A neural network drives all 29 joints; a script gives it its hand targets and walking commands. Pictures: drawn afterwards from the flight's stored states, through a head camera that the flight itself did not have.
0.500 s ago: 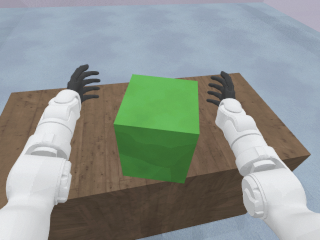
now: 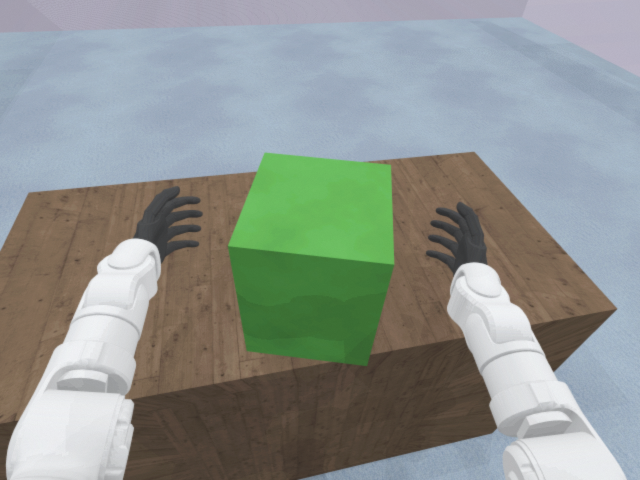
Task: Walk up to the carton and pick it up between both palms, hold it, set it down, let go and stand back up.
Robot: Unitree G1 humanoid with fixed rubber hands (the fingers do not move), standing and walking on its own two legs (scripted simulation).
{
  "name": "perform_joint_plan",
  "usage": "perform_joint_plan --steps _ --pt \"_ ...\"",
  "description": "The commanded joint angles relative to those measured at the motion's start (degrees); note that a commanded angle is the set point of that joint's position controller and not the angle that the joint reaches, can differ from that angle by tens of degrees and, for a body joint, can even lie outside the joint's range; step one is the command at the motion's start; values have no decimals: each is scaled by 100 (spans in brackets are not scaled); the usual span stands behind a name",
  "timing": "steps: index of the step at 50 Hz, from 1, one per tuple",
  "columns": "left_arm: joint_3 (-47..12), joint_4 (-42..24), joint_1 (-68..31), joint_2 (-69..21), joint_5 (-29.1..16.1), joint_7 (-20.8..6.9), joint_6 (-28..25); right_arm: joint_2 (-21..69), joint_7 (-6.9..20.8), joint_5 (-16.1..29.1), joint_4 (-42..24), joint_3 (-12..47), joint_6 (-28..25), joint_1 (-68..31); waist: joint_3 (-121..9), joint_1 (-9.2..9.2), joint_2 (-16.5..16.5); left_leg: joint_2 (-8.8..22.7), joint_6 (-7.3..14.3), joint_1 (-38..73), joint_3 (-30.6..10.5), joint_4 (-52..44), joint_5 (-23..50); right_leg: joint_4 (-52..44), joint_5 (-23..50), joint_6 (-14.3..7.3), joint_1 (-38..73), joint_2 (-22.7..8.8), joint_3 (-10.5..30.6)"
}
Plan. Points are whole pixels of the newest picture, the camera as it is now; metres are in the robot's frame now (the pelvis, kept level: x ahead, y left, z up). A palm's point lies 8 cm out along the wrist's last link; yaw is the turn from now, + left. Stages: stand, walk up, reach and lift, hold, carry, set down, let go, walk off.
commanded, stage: set down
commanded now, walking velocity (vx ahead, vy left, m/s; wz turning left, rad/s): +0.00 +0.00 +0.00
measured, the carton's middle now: (316, 260) +0.44 -0.02 +0.01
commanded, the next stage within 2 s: none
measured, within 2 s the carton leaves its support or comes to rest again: neither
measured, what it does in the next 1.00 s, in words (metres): stands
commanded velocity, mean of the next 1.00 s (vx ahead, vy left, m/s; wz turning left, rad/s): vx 0.00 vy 0.00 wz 0.00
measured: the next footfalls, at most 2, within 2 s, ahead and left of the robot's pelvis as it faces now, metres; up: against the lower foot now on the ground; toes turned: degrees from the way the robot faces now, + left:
none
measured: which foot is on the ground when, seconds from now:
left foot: down 0.00-1.00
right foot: down 0.00-1.00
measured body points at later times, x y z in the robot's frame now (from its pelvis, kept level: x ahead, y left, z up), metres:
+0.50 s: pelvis +0.02 +0.00 +0.00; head +0.00 +0.03 +0.45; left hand +0.35 +0.21 +0.04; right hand +0.28 -0.21 +0.05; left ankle +0.03 +0.13 -0.74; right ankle +0.05 -0.16 -0.74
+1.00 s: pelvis +0.04 +0.00 +0.00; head +0.03 +0.02 +0.45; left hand +0.28 +0.23 +0.00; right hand +0.23 -0.19 +0.02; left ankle +0.03 +0.13 -0.74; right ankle +0.05 -0.16 -0.74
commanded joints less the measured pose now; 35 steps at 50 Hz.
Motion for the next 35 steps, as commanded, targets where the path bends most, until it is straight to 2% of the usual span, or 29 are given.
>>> perform_joint_plan --steps 1,2,4,7,12,14,15,16,18,22,23,24,27,28,35 --pt "742 -1455 -1535 740 7 -72 -231 -250 19 5 -1575 77 -255 -1039 -1397 126 510 -495 66 467 245 -752 169 -212 90 -315 869 268 -777" --pt "768 -1596 -1640 806 -20 -73 -239 -303 19 4 -1763 41 -269 -1144 -1387 175 552 -501 57 430 274 -749 105 -203 24 -304 800 266 -754" --pt "752 -1796 -1394 766 -35 -81 -268 -242 34 -11 -1955 65 -298 -847 -1400 186 543 -481 65 449 262 -764 116 -196 15 -330 826 259 -757" --pt "829 -2066 -1099 786 -46 -86 -305 -170 48 -53 -2246 111 -322 -526 -1334 310 555 -487 75 430 277 -771 83 -192 -41 -335 810 234 -719" --pt "811 -2432 -322 668 -71 -104 -359 -85 82 -111 -2684 165 -372 295 -1120 416 541 -460 70 481 258 -807 -26 -244 -229 -363 729 227 -704" --pt "808 -2545 -300 712 -107 -109 -389 -66 84 -178 -2880 161 -366 311 -1018 484 557 -457 80 405 262 -825 -173 -249 -423 -379 635 196 -673" --pt "824 -2557 241 599 -56 -115 -411 -3 93 -165 -2861 239 -408 873 -904 493 531 -446 77 482 239 -825 -87 -258 -345 -388 678 199 -673" --pt "830 -2658 53 669 -79 -116 -425 -49 85 -214 -3040 167 -418 643 -942 537 572 -441 76 416 252 -818 -152 -247 -407 -395 632 185 -653" --pt "839 -2878 558 590 -52 -100 -490 -34 120 -224 -3179 218 -482 1186 -874 601 614 -427 42 502 224 -813 -41 -247 -375 -402 605 187 -648" --pt "859 -3207 985 586 -82 -105 -623 66 157 -291 -3429 298 -558 1625 -775 741 699 -421 33 517 200 -797 -5 -231 -399 -423 540 154 -615" --pt "831 -3310 1274 521 -70 -104 -667 71 163 -302 -3494 307 -607 1931 -702 722 737 -408 9 572 181 -784 56 -232 -340 -433 533 154 -612" --pt "838 -3405 1191 577 -100 -96 -699 33 176 -332 -3635 284 -628 1831 -721 771 766 -401 -2 507 184 -766 54 -221 -373 -437 497 145 -607" --pt "878 -3651 1949 505 -62 -103 -801 106 209 -355 -3829 370 -760 2551 -636 848 756 -400 -14 656 160 -728 293 -216 -214 -431 475 132 -590" --pt "871 -3731 1854 560 -115 -94 -850 102 216 -377 -3984 349 -789 2404 -691 904 795 -402 -15 620 166 -715 230 -207 -306 -449 399 120 -578" --pt "844 -4219 3103 428 -167 -115 -1148 214 230 -502 -4212 483 -1073 3695 -500 922 798 -372 -43 843 104 -617 689 -200 62 -473 403 84 -571"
